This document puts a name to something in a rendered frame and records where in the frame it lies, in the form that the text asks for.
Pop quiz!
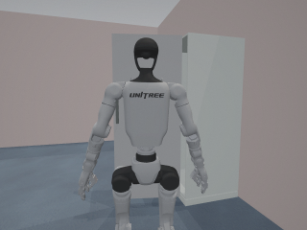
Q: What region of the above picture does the right robot upper arm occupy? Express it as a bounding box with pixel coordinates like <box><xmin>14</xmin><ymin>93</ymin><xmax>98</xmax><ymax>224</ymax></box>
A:
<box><xmin>167</xmin><ymin>82</ymin><xmax>197</xmax><ymax>137</ymax></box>

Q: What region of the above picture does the robot left thigh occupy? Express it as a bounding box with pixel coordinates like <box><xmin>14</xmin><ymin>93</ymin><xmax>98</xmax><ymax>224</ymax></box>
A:
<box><xmin>111</xmin><ymin>165</ymin><xmax>132</xmax><ymax>230</ymax></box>

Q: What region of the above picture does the left robot upper arm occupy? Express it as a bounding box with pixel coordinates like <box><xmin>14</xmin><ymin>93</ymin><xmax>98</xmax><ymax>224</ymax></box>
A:
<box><xmin>93</xmin><ymin>81</ymin><xmax>126</xmax><ymax>139</ymax></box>

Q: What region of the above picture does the robot left forearm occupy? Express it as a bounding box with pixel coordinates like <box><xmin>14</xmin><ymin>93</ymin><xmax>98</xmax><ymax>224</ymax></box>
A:
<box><xmin>82</xmin><ymin>123</ymin><xmax>105</xmax><ymax>173</ymax></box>

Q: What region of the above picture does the robot right forearm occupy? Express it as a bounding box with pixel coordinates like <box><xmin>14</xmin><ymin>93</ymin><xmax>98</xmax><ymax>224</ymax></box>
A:
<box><xmin>185</xmin><ymin>123</ymin><xmax>204</xmax><ymax>169</ymax></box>

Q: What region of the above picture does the left robot hand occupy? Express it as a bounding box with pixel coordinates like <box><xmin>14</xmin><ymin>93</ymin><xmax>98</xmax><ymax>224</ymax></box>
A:
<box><xmin>78</xmin><ymin>171</ymin><xmax>98</xmax><ymax>201</ymax></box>

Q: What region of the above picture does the handle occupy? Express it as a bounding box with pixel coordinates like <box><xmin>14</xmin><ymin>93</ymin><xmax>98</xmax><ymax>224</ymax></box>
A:
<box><xmin>115</xmin><ymin>100</ymin><xmax>119</xmax><ymax>124</ymax></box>

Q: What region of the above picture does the humanoid robot torso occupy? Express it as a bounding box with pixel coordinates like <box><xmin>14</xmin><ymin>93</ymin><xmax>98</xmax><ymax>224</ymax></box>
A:
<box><xmin>123</xmin><ymin>78</ymin><xmax>170</xmax><ymax>186</ymax></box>

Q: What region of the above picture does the fridge door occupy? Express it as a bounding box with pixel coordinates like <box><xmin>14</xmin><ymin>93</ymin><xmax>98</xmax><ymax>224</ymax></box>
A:
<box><xmin>111</xmin><ymin>34</ymin><xmax>182</xmax><ymax>199</ymax></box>

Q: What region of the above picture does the right robot hand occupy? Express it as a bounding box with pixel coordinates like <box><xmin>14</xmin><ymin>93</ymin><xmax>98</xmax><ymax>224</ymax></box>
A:
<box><xmin>190</xmin><ymin>167</ymin><xmax>208</xmax><ymax>194</ymax></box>

